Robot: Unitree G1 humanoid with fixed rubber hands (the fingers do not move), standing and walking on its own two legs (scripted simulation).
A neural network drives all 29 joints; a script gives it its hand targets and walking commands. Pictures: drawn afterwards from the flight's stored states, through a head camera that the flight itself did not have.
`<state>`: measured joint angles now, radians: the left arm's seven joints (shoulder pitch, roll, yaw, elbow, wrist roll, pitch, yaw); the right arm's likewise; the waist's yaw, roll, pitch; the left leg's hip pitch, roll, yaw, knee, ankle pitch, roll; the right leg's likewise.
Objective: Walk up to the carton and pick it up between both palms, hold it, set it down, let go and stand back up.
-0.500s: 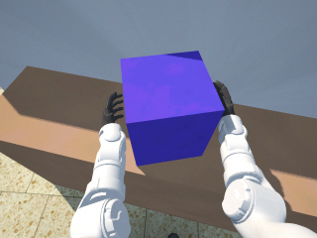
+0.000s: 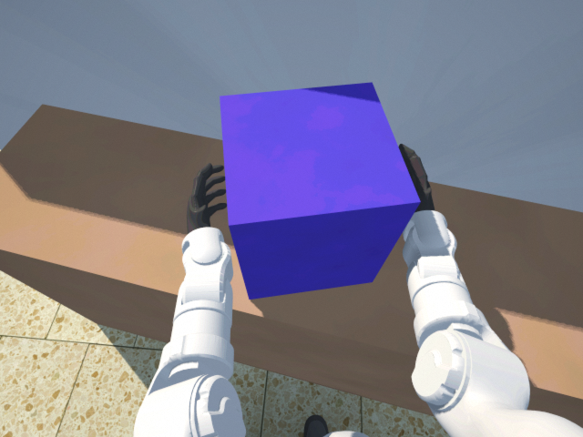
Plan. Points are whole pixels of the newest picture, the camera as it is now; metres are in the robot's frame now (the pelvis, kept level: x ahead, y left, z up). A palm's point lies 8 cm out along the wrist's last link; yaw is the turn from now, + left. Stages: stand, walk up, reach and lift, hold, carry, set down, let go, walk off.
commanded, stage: set down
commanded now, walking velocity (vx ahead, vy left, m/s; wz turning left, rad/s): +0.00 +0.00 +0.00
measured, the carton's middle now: (305, 200) +0.43 -0.05 +0.01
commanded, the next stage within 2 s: none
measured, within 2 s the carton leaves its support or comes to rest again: rests again in 0.42 s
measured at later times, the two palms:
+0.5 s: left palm (207, 233) +0.38 +0.10 +0.00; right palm (409, 222) +0.38 -0.20 +0.00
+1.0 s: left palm (213, 243) +0.38 +0.10 -0.03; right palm (429, 204) +0.42 -0.24 -0.01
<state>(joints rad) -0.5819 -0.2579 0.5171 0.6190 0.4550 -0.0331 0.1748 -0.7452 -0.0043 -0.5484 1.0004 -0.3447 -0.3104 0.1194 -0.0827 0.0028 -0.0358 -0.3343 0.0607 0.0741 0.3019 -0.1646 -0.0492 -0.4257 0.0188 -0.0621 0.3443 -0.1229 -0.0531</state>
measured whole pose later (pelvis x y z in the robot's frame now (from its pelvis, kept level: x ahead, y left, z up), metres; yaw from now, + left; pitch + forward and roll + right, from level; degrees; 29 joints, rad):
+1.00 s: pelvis -0.03 -0.01 -0.02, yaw -2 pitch +28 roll +1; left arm -0.70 -0.06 0.12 0.94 0.04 -0.18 0.24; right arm -0.90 -0.35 -0.01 1.30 0.22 -0.32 0.04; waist 0.06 0.01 -0.22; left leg -0.77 0.08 0.06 0.46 -0.17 -0.06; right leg -0.84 0.05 -0.03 0.43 -0.07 -0.07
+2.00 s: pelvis -0.03 +0.00 -0.01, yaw -2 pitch +2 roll +1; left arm -0.14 0.01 -0.12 0.40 -0.01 0.14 0.29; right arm -0.12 -0.34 -0.04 0.63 0.26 -0.10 0.17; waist -0.02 -0.01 -0.04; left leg -0.24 0.03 -0.02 0.42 -0.21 -0.06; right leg -0.34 0.05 0.01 0.45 -0.15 -0.06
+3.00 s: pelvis -0.03 +0.00 +0.00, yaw -1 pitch -5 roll +1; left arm 0.23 0.08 -0.10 0.18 -0.03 0.13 0.20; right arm 0.22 -0.24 -0.06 0.30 0.17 -0.02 0.10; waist -0.01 -0.02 0.03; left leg -0.10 0.02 -0.02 0.38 -0.21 -0.05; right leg -0.20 0.04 0.00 0.43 -0.15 -0.06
